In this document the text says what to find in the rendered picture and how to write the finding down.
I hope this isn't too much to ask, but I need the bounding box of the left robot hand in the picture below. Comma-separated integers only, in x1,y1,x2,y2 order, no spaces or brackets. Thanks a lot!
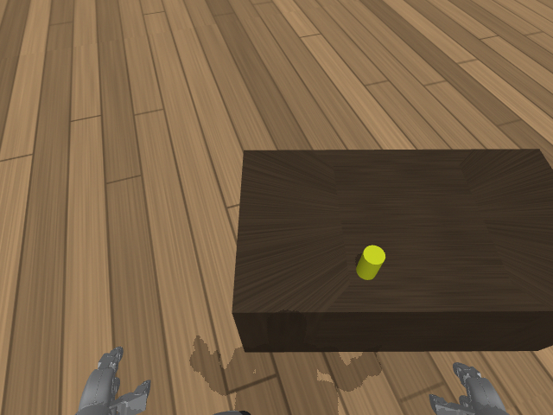
79,347,151,415

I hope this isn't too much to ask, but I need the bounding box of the can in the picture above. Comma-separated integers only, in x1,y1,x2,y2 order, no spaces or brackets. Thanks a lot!
356,246,385,280

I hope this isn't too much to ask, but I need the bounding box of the right robot hand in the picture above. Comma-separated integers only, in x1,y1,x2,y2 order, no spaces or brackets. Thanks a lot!
429,362,506,415

